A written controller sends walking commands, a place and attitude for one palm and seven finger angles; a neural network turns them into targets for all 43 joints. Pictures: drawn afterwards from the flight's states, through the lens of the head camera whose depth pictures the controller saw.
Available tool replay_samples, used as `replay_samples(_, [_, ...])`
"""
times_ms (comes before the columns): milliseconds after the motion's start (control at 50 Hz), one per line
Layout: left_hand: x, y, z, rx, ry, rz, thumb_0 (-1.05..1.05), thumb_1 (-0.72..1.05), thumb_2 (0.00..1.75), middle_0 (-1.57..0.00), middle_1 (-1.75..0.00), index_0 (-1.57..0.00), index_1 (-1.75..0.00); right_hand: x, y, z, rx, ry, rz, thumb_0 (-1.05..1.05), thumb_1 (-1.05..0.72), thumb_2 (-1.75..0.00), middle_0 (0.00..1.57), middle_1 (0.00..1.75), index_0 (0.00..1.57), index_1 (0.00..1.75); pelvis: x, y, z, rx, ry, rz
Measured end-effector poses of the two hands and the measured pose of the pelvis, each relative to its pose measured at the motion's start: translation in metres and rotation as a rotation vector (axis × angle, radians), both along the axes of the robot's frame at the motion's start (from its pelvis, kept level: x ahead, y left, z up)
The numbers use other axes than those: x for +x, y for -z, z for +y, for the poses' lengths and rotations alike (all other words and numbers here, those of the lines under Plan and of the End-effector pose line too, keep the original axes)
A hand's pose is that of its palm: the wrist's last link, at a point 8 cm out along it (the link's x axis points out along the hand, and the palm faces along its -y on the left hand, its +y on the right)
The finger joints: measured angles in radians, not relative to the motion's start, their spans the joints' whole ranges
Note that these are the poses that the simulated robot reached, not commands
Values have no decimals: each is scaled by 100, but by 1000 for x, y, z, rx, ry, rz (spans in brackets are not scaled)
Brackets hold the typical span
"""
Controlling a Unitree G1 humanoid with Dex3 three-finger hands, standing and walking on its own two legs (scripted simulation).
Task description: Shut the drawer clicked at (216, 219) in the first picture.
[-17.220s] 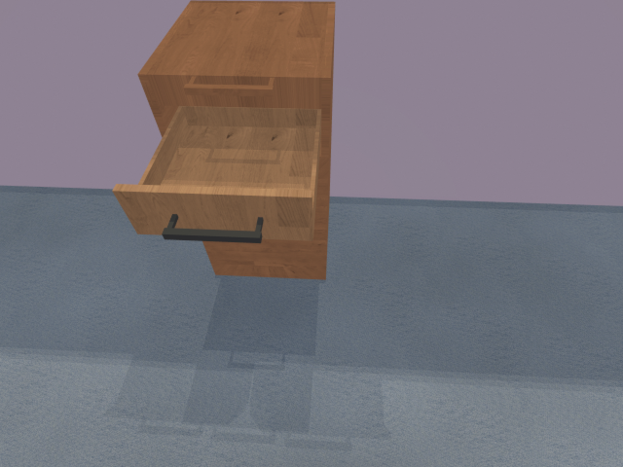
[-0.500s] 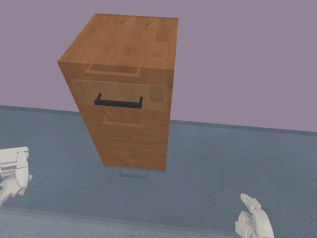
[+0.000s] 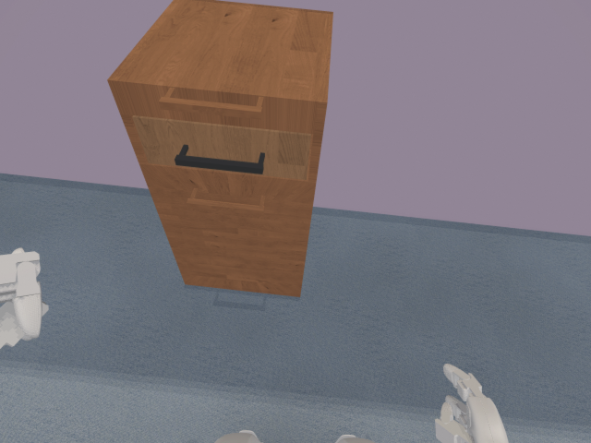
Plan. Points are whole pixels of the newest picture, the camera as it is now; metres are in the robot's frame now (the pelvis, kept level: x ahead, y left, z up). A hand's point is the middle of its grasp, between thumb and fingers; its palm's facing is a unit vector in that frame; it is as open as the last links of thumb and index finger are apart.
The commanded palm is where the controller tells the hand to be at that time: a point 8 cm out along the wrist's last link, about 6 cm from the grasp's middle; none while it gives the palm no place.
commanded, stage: step back with the hand held close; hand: left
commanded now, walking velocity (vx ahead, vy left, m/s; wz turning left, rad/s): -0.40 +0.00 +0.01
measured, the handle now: (221, 158) +0.68 +0.19 -0.07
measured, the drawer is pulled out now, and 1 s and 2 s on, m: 0.00 0.00 0.00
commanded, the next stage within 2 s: stop stepping back and stand still in 0.70 s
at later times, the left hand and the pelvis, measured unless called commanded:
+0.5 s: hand (75, 365) +0.16 +0.19 +0.18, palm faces +0.20 -0.84 -0.51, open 3.3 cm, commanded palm +0.07 +0.25 +0.20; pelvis -0.08 -0.02 +0.01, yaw -4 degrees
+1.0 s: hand out of the picture -0.04 +0.18 +0.19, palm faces +0.30 -0.82 -0.48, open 3.3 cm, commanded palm -0.09 +0.23 +0.20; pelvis -0.23 -0.05 +0.01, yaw -2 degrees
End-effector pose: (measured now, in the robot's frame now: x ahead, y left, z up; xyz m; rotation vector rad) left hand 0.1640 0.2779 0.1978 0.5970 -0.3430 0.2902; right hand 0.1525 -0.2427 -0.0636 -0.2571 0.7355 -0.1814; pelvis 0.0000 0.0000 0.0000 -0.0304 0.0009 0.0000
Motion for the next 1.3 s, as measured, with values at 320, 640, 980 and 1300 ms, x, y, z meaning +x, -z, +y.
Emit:
replay_samples(320, [-29, -11, 13, 5, -17, -30, 2, 89, 90, -141, -160, -141, -159, -23, -9, 7, -32, -20, 41, 1, -90, -90, 20, 30, 21, 30, -16, -11, 1, -44, -34, 80])
replay_samples(640, [-90, -20, -64, 97, 243, 99, 2, 88, 90, -140, -160, -141, -159, -95, -11, -26, 60, 20, 5, 1, -90, -90, 20, 30, 21, 30, -108, -13, -38, -2, 75, 87])
replay_samples(980, [-232, -4, -60, -33, 46, 102, 2, 89, 90, -140, -160, -141, -159, -235, -12, -55, 8, 42, -12, 1, -90, -90, 20, 30, 20, 30, -224, -12, -50, 34, 41, -13])
replay_samples(1300, [-303, -10, -40, -64, -9, 0, 2, 89, 90, -141, -160, -141, -159, -337, -6, -29, 62, 57, -15, 1, -90, -90, 20, 30, 20, 30, -289, -17, -42, 10, -3, -31])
